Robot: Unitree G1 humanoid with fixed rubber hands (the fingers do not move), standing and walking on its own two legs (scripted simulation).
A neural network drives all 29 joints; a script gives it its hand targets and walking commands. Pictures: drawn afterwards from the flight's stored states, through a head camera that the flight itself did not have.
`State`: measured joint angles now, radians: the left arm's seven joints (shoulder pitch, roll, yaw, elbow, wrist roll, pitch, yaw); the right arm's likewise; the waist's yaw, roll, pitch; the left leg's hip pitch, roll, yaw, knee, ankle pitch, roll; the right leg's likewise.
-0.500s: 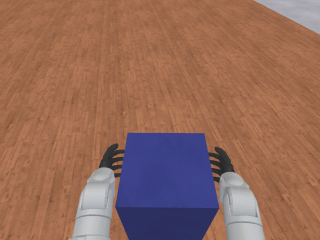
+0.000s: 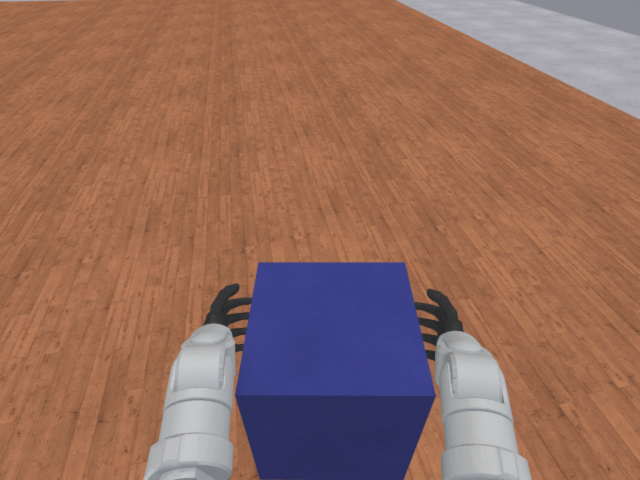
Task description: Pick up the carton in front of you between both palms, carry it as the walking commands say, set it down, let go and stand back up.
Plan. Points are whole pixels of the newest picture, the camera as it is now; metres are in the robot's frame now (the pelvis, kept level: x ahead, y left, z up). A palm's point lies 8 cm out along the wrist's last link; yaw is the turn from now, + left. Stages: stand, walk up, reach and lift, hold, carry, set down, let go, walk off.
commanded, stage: set down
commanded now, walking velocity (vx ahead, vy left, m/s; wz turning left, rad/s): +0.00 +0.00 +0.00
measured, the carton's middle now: (331, 372) +0.31 +0.00 -0.03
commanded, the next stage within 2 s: none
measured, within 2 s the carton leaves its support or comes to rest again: neither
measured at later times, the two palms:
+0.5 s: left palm (232, 374) +0.35 +0.16 -0.12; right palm (406, 366) +0.38 -0.13 -0.13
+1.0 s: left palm (242, 388) +0.40 +0.17 -0.25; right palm (387, 374) +0.45 -0.12 -0.26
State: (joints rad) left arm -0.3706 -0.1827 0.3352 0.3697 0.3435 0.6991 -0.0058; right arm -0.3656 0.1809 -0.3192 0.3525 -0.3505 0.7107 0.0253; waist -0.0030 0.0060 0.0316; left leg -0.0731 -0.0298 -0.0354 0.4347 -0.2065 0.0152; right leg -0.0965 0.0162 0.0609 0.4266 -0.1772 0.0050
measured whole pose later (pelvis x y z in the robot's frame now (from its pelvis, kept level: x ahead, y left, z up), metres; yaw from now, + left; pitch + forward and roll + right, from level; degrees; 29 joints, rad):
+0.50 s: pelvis -0.01 -0.02 -0.05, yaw +1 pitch +20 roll +0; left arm -0.60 -0.17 0.50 0.51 0.33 0.20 0.00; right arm -0.62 0.14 -0.41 0.56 -0.33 0.20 0.00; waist 0.04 0.00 0.12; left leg -0.87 -0.04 -0.08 0.81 -0.30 -0.02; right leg -0.89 0.06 0.07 0.81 -0.27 -0.01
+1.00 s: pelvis -0.03 -0.01 -0.17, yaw +2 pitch +43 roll +1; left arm -0.84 -0.14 0.56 0.53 0.26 0.28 0.06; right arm -0.92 0.02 -0.42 0.66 -0.29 0.27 0.01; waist 0.05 -0.02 -0.16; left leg -1.66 -0.10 -0.07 1.36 -0.46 -0.04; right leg -1.68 0.09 0.09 1.36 -0.43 0.02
